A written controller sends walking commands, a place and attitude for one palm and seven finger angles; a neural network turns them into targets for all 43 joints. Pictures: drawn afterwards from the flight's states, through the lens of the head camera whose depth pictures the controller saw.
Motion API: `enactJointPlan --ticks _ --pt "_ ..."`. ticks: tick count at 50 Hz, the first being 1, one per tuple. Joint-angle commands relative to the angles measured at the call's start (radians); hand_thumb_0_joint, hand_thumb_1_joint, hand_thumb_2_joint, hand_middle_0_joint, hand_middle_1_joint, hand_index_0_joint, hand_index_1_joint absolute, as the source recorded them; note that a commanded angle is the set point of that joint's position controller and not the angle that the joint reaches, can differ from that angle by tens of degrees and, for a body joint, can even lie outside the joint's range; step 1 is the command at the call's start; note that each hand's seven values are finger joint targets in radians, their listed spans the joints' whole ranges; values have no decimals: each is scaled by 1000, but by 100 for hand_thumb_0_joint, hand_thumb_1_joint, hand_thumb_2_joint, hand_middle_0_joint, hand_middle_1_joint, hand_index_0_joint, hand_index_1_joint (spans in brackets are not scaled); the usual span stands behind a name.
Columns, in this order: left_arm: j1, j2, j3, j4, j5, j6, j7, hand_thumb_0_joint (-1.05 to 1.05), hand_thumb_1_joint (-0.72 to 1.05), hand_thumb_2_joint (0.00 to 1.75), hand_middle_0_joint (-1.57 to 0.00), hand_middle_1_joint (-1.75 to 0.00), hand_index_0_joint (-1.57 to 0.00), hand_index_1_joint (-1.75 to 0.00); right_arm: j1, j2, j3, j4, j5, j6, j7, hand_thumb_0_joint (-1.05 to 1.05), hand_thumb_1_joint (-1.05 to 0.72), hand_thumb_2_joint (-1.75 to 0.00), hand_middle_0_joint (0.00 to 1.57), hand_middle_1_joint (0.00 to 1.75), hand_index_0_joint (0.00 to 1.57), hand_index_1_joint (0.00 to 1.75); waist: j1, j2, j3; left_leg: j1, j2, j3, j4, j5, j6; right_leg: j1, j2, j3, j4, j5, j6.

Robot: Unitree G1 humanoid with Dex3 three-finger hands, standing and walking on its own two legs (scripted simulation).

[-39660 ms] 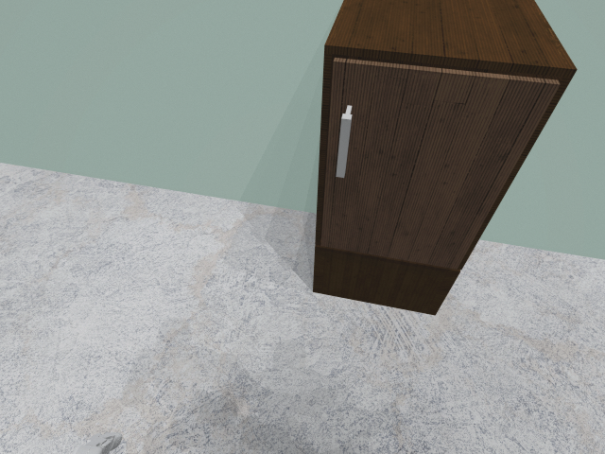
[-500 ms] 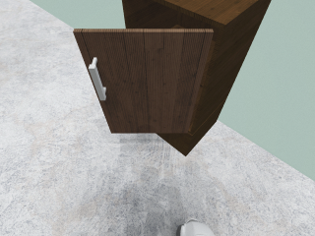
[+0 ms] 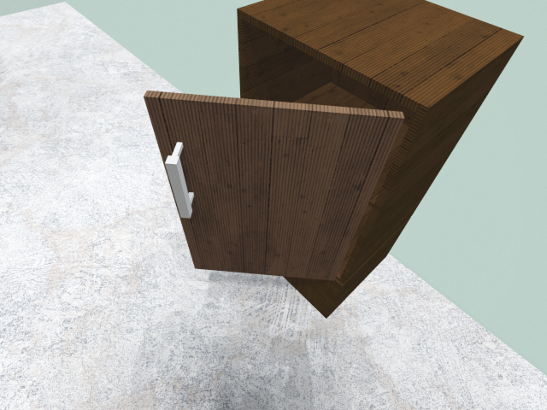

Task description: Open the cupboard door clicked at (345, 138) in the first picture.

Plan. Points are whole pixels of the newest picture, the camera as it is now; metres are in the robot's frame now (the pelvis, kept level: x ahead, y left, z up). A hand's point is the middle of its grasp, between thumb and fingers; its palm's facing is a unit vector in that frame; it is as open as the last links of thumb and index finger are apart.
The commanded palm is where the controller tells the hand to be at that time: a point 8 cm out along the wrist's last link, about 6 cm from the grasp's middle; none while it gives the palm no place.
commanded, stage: come to a stop and stand still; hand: left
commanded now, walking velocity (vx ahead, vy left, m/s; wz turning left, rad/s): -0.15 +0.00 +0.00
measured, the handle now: (182, 182) +0.50 +0.23 -0.02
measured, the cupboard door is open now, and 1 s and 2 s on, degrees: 42 42 42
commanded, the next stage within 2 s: look again from close up in 0.60 s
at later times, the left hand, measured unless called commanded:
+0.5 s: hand out of the picture -0.01 +0.17 -0.17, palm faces +0.05 -0.98 -0.17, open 7.3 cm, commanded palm none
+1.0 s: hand out of the picture +0.00 +0.20 -0.16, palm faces -0.02 -0.97 -0.26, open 7.4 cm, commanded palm none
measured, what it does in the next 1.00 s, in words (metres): stands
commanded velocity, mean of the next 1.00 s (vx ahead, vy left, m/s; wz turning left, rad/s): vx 0.01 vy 0.02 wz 0.00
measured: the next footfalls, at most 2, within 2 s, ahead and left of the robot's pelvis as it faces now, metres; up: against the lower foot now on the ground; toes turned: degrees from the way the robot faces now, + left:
none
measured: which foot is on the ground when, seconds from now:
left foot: down 0.00-1.00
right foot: down 0.00-1.00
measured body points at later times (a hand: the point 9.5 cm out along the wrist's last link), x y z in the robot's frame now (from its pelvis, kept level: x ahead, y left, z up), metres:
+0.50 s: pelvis -0.02 +0.00 +0.01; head +0.00 +0.02 +0.46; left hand -0.01 +0.22 -0.16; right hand +0.01 -0.23 -0.14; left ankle -0.03 +0.10 -0.73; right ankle -0.01 -0.12 -0.73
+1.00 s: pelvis -0.02 +0.01 +0.01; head -0.01 -0.01 +0.46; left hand +0.00 +0.25 -0.14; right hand -0.02 -0.20 -0.16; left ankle -0.03 +0.10 -0.73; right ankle -0.01 -0.12 -0.73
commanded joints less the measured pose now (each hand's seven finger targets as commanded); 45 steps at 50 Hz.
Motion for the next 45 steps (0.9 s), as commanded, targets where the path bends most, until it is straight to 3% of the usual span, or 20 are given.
enactJointPlan --ticks 1,2,3,4,5,6,8,12,14,15,17,18,21,28,29,30,31,32,35,45 --pt "104 75 25 -52 5 -10 3 0 90 90 -20 -30 -20 -30 63 -209 -71 -46 6 20 -6 0 -90 -90 20 30 20 30 -23 146 -159 199 256 -168 -14 740 100 -39 -5 25 -31 104 -4" --pt "115 86 25 -52 10 -15 5 0 90 90 -20 -30 -20 -30 40 -197 -72 -57 8 24 -5 0 -90 -90 20 30 20 30 -19 88 -156 168 207 -130 34 622 65 -14 -26 51 -87 342 -8" --pt "113 107 29 -58 14 -18 7 0 90 90 -20 -30 -20 -30 39 -171 -71 -67 9 31 -2 0 -90 -90 20 30 20 30 -26 -35 -153 98 134 -77 96 417 18 17 -80 128 -113 571 -26" --pt "105 136 32 -63 15 -20 9 0 90 90 -20 -30 -20 -30 54 -131 -64 -70 10 40 4 0 -90 -90 20 30 20 30 -27 -169 -142 2 47 -32 164 114 -18 65 -174 205 -157 756 -68" --pt "102 145 31 -64 13 -22 11 0 90 90 -20 -30 -20 -30 42 -100 -56 -73 12 50 10 0 -90 -90 20 30 20 30 -15 -222 -116 -83 -10 -53 246 -216 -34 82 -240 253 -200 836 -139" --pt "102 132 29 -68 13 -20 12 0 90 90 -20 -30 -20 -30 15 -94 -56 -72 12 56 11 0 -90 -90 20 30 20 30 0 -187 -104 -113 -6 -97 345 -288 -30 67 -259 254 -218 788 -185" --pt "69 125 28 -76 14 -24 15 0 90 90 -20 -30 -20 -30 17 -83 -47 -60 14 50 14 0 -90 -90 20 30 20 30 -14 -109 -100 -137 -10 -116 389 -273 -38 95 -232 222 -192 782 -215" --pt "74 136 30 -62 12 -31 14 0 90 90 -20 -30 -20 -30 35 -76 -36 -41 18 36 21 0 -90 -90 20 30 20 30 -10 -119 -117 -60 -17 -86 105 -168 -52 143 -205 200 -168 689 -185" --pt "43 129 26 -57 0 -30 10 0 90 90 -20 -30 -20 -30 91 -76 -28 -8 16 22 19 0 -90 -90 20 30 20 30 -37 -85 -110 108 -10 -85 -110 26 -41 42 -159 180 -154 503 -122" --pt "38 107 23 -60 -3 -28 8 0 90 90 -20 -30 -20 -30 112 -102 -30 4 12 11 17 0 -90 -90 20 30 20 30 -36 -9 -124 180 52 -136 -139 152 -17 -1 -107 143 -132 391 -81" --pt "50 55 10 -52 2 -18 6 0 90 90 -20 -30 -20 -30 71 -147 -27 -2 5 9 18 0 -90 -90 20 30 20 30 -5 113 -80 62 181 -250 -174 177 49 19 -22 66 -159 87 -19" --pt "29 45 5 -33 2 -14 6 0 90 90 -20 -30 -20 -30 48 -137 -20 9 5 6 18 0 -90 -90 20 30 20 30 -3 182 -41 -16 171 -262 -240 78 53 64 -16 38 -152 68 -5" --pt "57 51 -5 8 3 -20 0 0 90 90 -20 -30 -20 -30 66 -123 -9 29 6 2 16 0 -90 -90 20 30 20 30 7 151 -21 -46 125 -234 -264 -34 24 112 -27 54 -202 140 -13" --pt "59 51 -15 53 -3 -34 0 0 90 90 -20 -30 -20 -30 158 -103 2 82 9 -8 13 0 -90 -90 20 30 20 30 -14 71 -31 22 99 -198 -252 31 1 113 -49 63 -269 177 -21" --pt "144 75 -32 80 5 -53 46 0 90 90 -20 -30 -20 -30 71 -159 1 12 19 -21 20 0 -90 -90 20 30 20 30 11 167 0 32 91 -129 -39 171 -22 45 -84 115 -233 401 -32" --pt "81 122 -26 32 -4 -61 35 0 90 90 -20 -30 -20 -30 151 -107 7 -4 10 -7 25 0 -90 -90 20 30 20 30 -48 176 -59 38 47 -148 -74 -24 -21 30 -100 145 -249 115 -63" --pt "55 119 -26 15 -3 -59 25 0 90 90 -20 -30 -20 -30 191 -118 9 -5 5 -9 28 0 -90 -90 20 30 20 30 -58 174 -50 20 59 -165 -101 -51 -11 -10 -70 123 -222 -16 -70" --pt "44 106 -27 1 2 -59 20 0 90 90 -20 -30 -20 -30 214 -114 11 -11 -1 -18 31 0 -90 -90 20 30 20 30 -52 189 -63 3 80 -189 -118 8 2 5 -43 89 -184 44 -67" --pt "61 65 -35 6 -1 -51 13 0 90 90 -20 -30 -20 -30 218 -142 10 -31 6 -24 23 0 -90 -90 20 30 20 30 -43 87 -32 -27 100 -225 -172 3 29 28 -12 60 -159 74 -48" --pt "58 79 -32 15 -6 -47 10 0 90 90 -20 -30 -20 -30 227 -149 16 11 7 -29 19 0 -90 -90 20 30 20 30 -38 39 3 22 85 -191 -208 33 29 27 -25 85 -181 116 -42"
